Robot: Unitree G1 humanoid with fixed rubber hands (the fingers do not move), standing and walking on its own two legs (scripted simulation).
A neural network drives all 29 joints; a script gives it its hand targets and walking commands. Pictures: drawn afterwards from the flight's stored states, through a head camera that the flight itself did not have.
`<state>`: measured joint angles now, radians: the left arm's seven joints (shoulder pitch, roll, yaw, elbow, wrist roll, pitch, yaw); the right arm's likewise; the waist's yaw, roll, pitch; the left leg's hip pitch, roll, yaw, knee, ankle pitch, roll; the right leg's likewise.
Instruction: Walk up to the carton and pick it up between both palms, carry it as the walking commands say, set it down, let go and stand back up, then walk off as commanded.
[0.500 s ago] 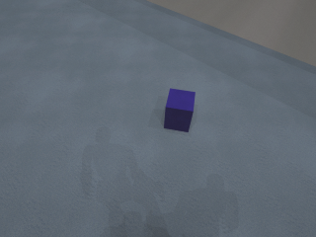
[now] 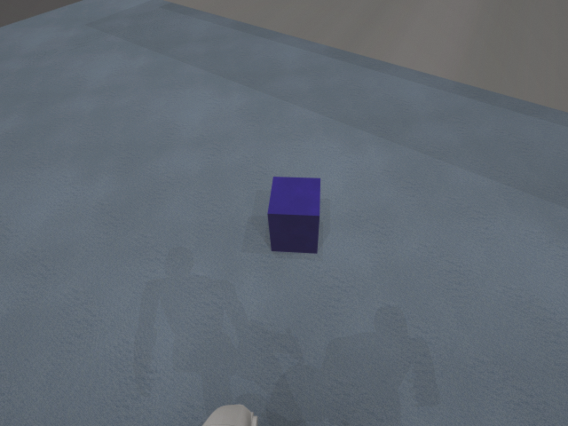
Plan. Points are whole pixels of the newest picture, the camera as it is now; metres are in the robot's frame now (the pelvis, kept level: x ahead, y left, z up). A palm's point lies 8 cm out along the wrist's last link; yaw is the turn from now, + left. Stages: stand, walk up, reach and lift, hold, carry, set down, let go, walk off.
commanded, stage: walk up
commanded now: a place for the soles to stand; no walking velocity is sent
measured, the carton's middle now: (295, 215) +1.03 +0.04 -0.65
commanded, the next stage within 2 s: none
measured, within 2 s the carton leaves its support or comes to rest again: neither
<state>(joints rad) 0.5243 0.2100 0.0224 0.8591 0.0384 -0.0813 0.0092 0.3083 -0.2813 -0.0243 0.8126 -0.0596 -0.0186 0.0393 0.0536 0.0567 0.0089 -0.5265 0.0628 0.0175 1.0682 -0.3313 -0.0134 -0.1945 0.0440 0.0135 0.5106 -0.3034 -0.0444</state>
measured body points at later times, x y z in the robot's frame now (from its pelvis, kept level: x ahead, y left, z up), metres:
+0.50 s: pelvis +0.20 +0.06 +0.00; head +0.22 +0.06 +0.45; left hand +0.30 +0.31 -0.12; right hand +0.20 -0.21 -0.13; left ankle +0.25 +0.15 -0.74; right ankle +0.26 -0.07 -0.69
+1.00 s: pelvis +0.41 +0.06 -0.01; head +0.42 +0.06 +0.44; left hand +0.39 +0.33 -0.13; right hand +0.53 -0.18 -0.12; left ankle +0.53 +0.19 -0.72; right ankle +0.35 -0.08 -0.74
